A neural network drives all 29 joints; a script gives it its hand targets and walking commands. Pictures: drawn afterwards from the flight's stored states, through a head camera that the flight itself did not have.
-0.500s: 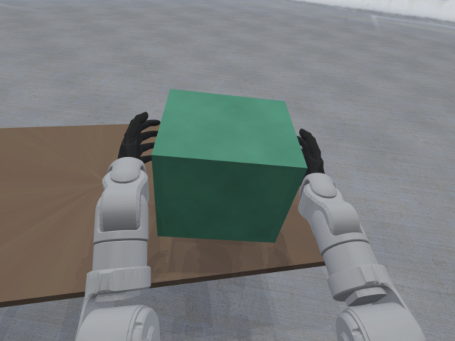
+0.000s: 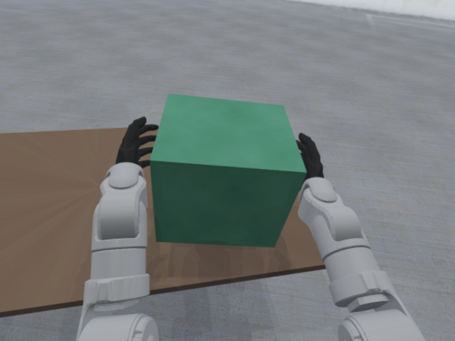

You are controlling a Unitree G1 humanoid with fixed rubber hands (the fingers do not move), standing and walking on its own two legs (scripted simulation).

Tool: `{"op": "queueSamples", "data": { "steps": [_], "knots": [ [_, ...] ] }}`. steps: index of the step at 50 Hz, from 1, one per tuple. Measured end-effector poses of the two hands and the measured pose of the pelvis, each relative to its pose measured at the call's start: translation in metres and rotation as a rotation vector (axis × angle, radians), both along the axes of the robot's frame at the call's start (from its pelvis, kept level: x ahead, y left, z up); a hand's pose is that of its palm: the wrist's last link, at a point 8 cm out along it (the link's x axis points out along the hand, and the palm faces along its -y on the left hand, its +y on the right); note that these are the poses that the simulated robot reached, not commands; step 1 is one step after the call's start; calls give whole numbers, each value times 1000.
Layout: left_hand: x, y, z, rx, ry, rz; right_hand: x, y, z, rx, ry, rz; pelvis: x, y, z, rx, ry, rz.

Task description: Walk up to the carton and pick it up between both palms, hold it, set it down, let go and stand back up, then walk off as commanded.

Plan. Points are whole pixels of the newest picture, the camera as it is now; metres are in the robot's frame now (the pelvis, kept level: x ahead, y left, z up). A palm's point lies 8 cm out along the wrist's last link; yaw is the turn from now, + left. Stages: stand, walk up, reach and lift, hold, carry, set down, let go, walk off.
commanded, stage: hold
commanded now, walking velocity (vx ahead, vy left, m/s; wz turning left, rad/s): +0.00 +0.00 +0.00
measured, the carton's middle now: (221, 171) +0.38 +0.00 +0.16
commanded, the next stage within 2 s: none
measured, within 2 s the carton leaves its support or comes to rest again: neither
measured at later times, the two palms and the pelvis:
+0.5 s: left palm (124, 167) +0.35 +0.16 +0.20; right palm (308, 178) +0.35 -0.14 +0.17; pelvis -0.01 -0.01 +0.00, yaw +0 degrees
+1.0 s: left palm (128, 163) +0.36 +0.15 +0.20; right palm (310, 176) +0.35 -0.14 +0.17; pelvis -0.01 +0.00 +0.00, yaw -1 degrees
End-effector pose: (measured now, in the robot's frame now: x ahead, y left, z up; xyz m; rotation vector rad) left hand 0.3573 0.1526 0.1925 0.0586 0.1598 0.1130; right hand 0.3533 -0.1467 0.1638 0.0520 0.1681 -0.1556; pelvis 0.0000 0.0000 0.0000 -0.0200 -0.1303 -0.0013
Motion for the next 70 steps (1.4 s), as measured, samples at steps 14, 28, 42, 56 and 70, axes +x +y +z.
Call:
{"op": "queueSamples", "data": {
  "steps": [14,28,42,56,70],
  "knots": [
    [-6,-2,4,-5,-21,1,-3,-2,6,-6,-24,6,-2,-6,0,3,5,-2],
    [-12,5,9,2,-22,6,-8,5,8,6,-22,5,-9,-6,-1,0,-5,9],
    [-4,-1,4,-4,10,-15,-8,-1,5,-20,7,-12,-15,0,0,3,-11,-10],
    [0,5,2,1,5,3,2,5,5,-16,1,6,-10,1,0,0,3,-6],
    [-1,-1,2,4,-17,-6,-1,-1,5,1,-22,-4,-1,0,0,-1,2,-4]
  ]
}}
